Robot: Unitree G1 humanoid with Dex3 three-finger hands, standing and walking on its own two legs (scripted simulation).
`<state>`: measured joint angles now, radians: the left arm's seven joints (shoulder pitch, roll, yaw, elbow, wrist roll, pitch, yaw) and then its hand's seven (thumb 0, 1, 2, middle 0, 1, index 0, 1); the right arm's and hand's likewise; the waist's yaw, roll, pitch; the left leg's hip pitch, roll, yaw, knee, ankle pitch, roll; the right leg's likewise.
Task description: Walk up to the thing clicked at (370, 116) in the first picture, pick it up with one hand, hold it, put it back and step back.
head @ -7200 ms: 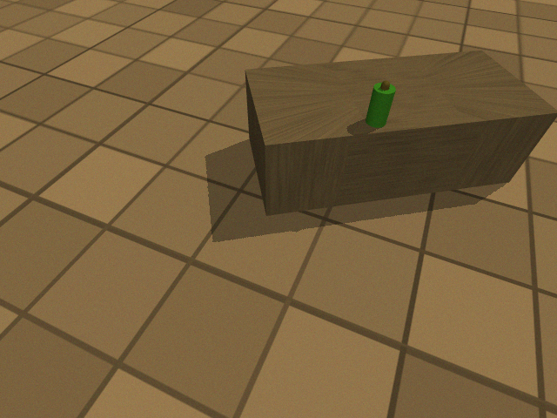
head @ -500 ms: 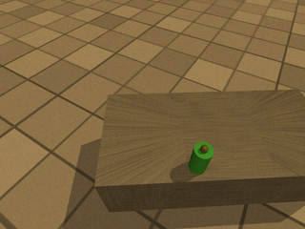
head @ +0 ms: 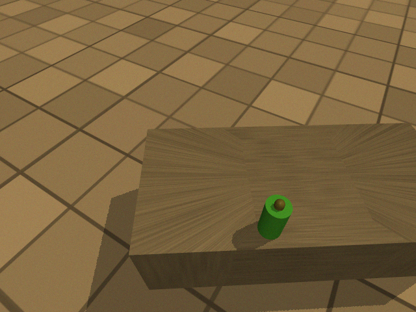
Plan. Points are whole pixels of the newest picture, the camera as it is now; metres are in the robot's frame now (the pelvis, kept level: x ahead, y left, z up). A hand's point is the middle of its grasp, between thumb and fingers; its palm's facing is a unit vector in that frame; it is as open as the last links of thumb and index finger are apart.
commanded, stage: stand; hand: right
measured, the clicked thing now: (274, 215) +0.45 -0.21 -0.28
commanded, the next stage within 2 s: go down in 0.22 s
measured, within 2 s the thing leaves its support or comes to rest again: neither
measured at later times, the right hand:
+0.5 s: hand out of the picture +0.14 -0.24 -0.15, palm faces +0.06 +0.95 -0.32, open 9.5 cm
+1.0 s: hand (338, 310) +0.16 -0.27 -0.15, palm faces +0.09 +0.94 -0.34, open 17.0 cm
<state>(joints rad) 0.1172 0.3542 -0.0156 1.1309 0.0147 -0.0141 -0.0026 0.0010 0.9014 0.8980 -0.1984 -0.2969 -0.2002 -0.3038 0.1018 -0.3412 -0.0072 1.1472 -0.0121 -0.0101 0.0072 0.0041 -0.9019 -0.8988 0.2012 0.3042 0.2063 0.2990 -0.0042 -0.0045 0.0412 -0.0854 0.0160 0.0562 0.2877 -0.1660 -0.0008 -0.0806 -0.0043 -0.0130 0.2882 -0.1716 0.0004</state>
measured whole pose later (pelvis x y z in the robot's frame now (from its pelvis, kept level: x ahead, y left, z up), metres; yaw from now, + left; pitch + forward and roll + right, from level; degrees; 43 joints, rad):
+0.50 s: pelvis -0.01 +0.00 -0.01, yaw +0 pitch +2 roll +0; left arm 0.06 0.32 0.06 0.89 -0.06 -0.08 0.04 0.01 0.66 0.65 -0.10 -0.15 -0.10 -0.16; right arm 0.01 -0.30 -0.06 0.98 0.04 0.01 -0.02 0.01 -0.66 -0.66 0.10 0.17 0.11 0.16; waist 0.00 -0.02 0.06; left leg -0.28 0.02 0.05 0.46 -0.22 0.00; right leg -0.27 -0.01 -0.02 0.46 -0.23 0.00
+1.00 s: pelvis +0.00 -0.01 -0.03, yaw +0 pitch +8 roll +1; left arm 0.24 0.28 0.08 0.60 0.00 -0.11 0.08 -0.01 -0.47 0.06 -0.06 -0.05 -0.06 -0.06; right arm 0.15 -0.34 -0.17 0.60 0.00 0.25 0.04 0.00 0.43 -0.07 0.04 0.06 0.05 0.06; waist 0.01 -0.02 -0.04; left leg -0.47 0.02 0.05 0.68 -0.35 0.00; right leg -0.48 -0.02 -0.01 0.71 -0.37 -0.01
